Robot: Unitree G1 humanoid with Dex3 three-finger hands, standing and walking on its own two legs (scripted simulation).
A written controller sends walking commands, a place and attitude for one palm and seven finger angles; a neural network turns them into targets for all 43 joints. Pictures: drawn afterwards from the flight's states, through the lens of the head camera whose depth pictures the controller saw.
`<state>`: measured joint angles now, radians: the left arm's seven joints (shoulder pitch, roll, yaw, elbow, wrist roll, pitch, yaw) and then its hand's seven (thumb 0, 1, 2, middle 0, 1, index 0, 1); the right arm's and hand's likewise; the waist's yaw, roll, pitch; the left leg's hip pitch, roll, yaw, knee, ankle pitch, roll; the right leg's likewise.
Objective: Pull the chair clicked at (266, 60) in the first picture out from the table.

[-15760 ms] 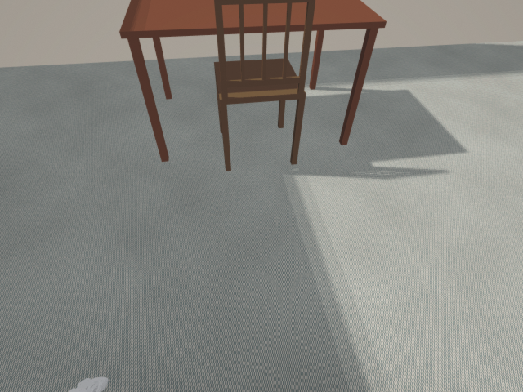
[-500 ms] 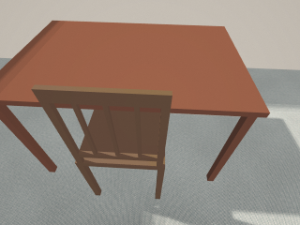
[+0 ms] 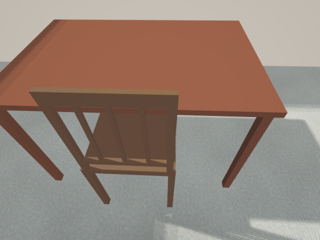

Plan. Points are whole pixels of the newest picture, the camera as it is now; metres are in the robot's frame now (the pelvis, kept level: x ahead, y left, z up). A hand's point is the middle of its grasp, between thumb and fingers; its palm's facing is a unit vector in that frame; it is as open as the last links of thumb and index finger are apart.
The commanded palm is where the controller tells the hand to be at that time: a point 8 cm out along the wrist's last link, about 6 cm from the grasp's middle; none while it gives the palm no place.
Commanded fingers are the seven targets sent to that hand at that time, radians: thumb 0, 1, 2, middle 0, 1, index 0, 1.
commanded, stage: raise the hand toward the chair's back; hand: left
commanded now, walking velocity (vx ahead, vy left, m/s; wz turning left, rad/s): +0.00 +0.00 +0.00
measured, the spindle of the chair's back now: (117, 137) +0.44 +0.18 -0.07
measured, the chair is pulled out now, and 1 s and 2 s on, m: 0.00 0.00 0.00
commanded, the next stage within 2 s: aim the fingers beside a spindle in 2.00 s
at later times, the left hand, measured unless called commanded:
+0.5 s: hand out of the picture +0.13 +0.19 -0.05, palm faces +0.15 -0.98 -0.08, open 10.8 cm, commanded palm +0.13 +0.23 -0.06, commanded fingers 0.00 0.18 0.59 -0.13 -0.19 -0.13 -0.19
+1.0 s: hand (88, 218) +0.18 +0.21 -0.06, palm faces -0.04 -1.00 -0.03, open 15.0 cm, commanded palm +0.16 +0.27 -0.04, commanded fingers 0.00 -0.41 0.34 -0.07 -0.09 -0.07 -0.09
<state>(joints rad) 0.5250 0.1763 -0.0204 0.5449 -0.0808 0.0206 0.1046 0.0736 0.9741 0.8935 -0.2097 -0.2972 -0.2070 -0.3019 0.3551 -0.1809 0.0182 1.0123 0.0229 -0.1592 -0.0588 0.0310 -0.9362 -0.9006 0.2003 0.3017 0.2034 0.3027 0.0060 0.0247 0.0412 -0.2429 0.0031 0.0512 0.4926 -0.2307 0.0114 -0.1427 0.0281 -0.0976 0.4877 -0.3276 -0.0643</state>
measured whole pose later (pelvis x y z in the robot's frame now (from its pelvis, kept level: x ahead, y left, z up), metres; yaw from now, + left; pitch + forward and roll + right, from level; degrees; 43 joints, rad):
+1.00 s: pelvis -0.04 +0.04 -0.09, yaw -1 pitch +15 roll -4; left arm 0.38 0.22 0.09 0.04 -0.23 -0.46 -0.19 0.00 -0.18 0.44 -0.09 -0.13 -0.09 -0.13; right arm 0.22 -0.27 -0.02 0.58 0.03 -0.17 -0.06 0.02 -0.91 -0.90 0.20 0.30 0.20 0.30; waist -0.03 0.04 -0.12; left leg -0.99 0.02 0.03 1.17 -0.45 0.07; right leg -0.86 0.01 -0.13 1.14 -0.55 -0.03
